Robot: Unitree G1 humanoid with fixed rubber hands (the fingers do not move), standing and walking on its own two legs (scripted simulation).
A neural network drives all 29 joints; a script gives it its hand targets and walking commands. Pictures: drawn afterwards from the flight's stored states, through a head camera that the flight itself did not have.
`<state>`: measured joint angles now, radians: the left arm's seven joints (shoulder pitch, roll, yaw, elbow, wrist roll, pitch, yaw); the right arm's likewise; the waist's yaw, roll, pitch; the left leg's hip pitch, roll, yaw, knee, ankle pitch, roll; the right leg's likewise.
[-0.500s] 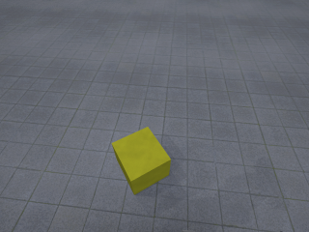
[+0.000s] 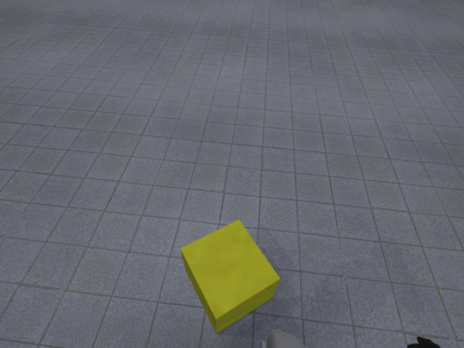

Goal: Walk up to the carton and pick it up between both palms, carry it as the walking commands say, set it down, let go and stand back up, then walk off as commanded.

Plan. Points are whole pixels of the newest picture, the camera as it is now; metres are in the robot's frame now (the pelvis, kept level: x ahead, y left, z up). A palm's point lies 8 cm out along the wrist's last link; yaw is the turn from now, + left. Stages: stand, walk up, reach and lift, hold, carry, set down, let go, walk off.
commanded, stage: walk up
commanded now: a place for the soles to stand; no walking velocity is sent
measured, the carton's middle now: (228, 274) +0.49 -0.02 -0.65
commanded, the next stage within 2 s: none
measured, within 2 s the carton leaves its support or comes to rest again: neither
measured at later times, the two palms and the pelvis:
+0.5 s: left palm (37, 332) +0.19 +0.35 -0.10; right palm (390, 310) +0.20 -0.30 -0.08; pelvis +0.09 +0.02 -0.01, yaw -2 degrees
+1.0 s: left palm (52, 298) +0.24 +0.32 -0.07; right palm (459, 345) +0.13 -0.39 -0.06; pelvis +0.08 -0.02 +0.01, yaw +2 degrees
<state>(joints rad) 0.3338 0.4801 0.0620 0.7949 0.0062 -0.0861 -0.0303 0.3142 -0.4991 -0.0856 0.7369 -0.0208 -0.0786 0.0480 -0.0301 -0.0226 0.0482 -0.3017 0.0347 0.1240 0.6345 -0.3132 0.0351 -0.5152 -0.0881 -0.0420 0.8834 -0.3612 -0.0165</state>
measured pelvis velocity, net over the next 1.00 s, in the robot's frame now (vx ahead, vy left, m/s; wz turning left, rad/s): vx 0.08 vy -0.02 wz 0.03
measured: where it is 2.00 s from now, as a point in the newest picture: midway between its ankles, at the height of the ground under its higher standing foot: outside the picture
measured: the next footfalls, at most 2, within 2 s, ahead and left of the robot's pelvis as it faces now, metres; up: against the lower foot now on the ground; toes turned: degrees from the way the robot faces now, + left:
right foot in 0.10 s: +0.16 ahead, -0.12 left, +0.00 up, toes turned -3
left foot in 0.30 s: +0.15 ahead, +0.14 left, +0.00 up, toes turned +2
